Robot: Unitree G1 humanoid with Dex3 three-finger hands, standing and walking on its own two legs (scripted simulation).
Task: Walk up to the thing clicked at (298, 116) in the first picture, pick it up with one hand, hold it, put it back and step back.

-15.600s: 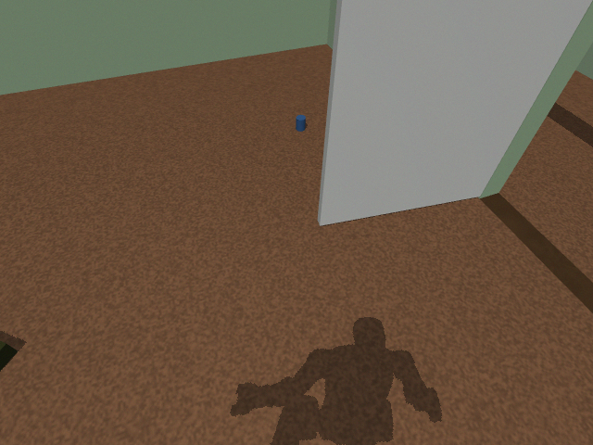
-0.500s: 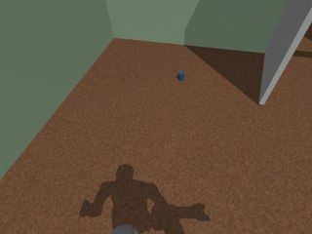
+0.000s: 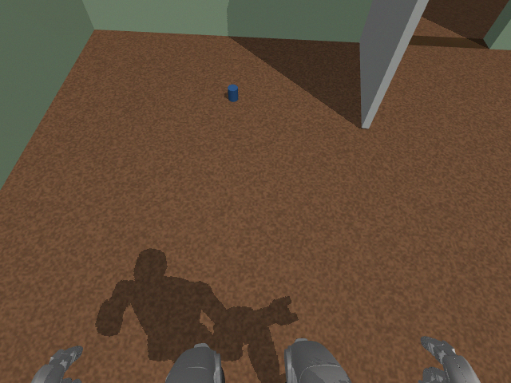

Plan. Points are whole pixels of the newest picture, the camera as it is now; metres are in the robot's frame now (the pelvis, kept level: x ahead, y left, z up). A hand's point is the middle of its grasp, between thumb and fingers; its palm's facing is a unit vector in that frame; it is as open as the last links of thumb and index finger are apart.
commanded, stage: walk up
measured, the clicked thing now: (233, 93) +1.51 +0.13 -0.70
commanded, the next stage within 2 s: stand in 1.28 s
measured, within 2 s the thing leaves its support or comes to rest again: neither
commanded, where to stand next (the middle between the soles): +0.06 +0.00 m, yaw -6 degrees
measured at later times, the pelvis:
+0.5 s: pelvis -0.02 +0.01 +0.01, yaw -8 degrees
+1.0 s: pelvis +0.01 +0.01 +0.03, yaw -10 degrees
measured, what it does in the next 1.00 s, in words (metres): steps on the spot: right foot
